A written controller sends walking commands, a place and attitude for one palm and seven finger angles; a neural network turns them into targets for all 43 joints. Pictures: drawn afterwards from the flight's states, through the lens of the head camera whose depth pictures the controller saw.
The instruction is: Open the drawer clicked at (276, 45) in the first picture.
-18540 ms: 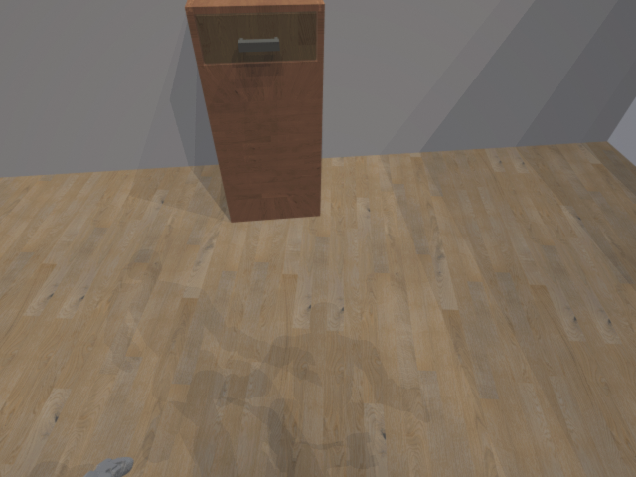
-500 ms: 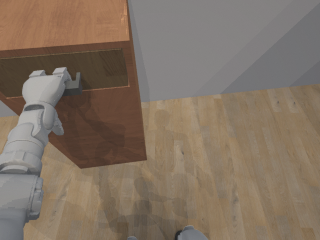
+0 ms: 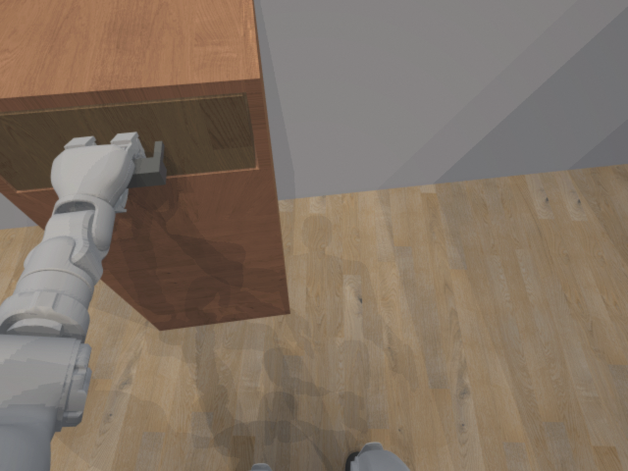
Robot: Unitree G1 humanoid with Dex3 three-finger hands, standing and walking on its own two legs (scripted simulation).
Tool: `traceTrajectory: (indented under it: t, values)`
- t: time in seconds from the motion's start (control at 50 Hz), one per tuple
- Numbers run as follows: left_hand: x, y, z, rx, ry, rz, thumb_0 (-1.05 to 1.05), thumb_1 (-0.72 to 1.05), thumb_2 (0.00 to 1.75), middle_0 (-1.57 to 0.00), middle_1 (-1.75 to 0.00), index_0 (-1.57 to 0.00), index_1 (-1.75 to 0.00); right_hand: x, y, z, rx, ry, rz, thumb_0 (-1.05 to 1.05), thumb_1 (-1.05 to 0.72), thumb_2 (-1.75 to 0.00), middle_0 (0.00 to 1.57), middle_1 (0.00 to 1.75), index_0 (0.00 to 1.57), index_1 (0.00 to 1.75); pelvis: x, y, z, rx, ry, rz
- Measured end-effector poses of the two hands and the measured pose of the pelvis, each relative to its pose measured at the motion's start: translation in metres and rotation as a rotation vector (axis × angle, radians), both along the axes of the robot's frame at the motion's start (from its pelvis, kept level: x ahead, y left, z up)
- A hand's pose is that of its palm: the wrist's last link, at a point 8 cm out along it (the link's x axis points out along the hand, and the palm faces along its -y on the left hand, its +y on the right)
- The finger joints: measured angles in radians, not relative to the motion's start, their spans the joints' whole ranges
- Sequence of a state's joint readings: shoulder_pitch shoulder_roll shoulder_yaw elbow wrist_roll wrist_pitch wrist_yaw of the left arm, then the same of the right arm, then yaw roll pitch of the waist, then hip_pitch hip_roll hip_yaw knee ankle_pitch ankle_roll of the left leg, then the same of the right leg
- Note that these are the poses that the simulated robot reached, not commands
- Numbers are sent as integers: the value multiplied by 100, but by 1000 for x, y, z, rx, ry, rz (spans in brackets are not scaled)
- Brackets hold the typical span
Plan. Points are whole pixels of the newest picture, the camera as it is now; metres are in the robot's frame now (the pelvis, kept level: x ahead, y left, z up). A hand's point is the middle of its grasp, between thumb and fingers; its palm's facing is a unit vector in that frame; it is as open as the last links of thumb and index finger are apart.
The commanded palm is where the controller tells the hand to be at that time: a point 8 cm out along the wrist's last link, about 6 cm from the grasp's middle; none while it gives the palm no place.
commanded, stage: close the thumb around the handle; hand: left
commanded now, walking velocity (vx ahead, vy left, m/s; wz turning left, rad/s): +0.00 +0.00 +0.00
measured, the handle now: (118, 163) +0.51 +0.26 +0.06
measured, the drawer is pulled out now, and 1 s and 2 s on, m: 0.00 0.02 0.06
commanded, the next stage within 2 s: pull the drawer open in 0.12 s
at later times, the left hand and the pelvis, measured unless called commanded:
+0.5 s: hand (114, 202) +0.46 +0.26 +0.03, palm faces -0.04 -0.04 -1.00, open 6.0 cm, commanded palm +0.42 +0.26 +0.09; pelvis +0.02 +0.00 +0.01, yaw -1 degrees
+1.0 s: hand (113, 208) +0.45 +0.26 +0.03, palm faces -0.06 -0.01 -1.00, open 6.0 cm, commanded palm +0.44 +0.26 +0.09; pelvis +0.01 -0.01 +0.01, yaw +1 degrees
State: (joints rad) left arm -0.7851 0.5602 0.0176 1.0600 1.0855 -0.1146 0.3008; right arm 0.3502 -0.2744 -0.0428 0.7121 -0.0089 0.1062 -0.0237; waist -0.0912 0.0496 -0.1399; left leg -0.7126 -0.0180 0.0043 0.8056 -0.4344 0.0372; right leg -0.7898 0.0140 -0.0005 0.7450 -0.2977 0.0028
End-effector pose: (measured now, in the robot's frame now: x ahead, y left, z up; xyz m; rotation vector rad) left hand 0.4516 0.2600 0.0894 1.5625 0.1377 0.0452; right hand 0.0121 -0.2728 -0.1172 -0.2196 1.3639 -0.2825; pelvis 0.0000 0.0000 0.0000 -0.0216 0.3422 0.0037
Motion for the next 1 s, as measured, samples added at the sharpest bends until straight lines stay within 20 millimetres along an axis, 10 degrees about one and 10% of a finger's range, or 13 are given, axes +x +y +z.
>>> traceTrajectory:
  t: [0.42, 0.8, 1.0]
  values:
    - [-3, 0, -1, -13, -3, 2, 1, 67, 77, -34, -136, -38, -135, 17, -1, 4, 11, -22, -15, 0, -90, -90, 20, 30, 21, 30, 13, -1, 5, -1, -8, -16]
    - [-17, 0, -2, -12, -31, -10, 1, 65, 81, -36, -135, -41, -135, 88, 7, 6, 22, -121, 84, 0, -90, -90, 20, 30, 21, 30, 27, 1, 9, -3, -34, 11]
    - [-15, -1, 0, -2, 6, 1, 1, 65, 80, -35, -135, -39, -135, 63, 0, 3, 14, -110, 64, 0, -90, -90, 20, 30, 21, 30, 11, -6, 6, 5, -32, 10]
